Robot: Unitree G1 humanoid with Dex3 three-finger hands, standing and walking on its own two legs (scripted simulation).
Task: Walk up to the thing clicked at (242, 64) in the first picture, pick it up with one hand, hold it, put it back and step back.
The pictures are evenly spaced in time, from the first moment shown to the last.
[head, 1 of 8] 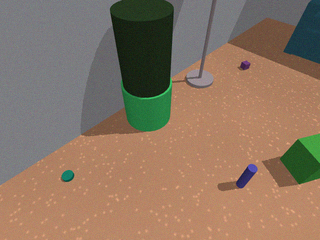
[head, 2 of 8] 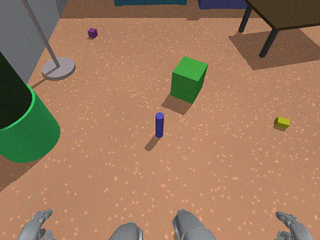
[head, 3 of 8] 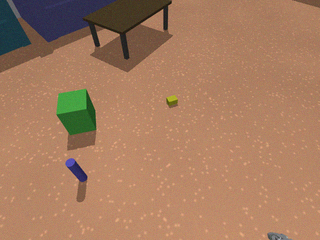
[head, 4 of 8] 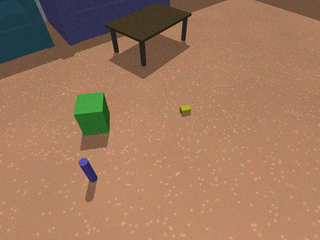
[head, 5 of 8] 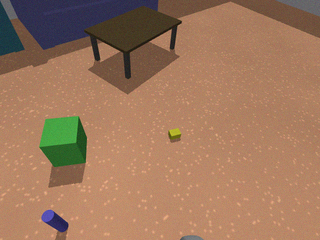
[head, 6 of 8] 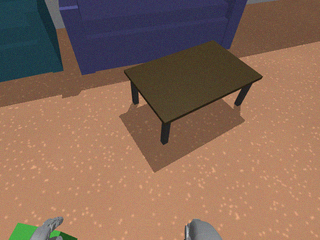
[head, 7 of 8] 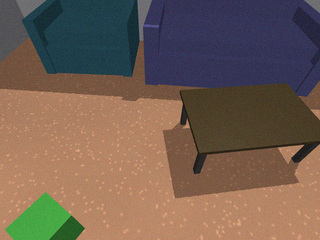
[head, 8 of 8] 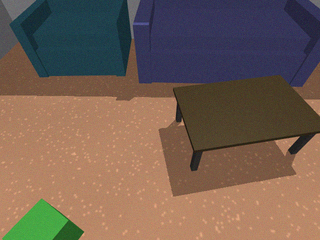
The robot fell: no
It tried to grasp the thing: no
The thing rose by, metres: 0.00
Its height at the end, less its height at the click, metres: +0.00
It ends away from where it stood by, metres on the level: 0.00
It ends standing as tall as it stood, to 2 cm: yes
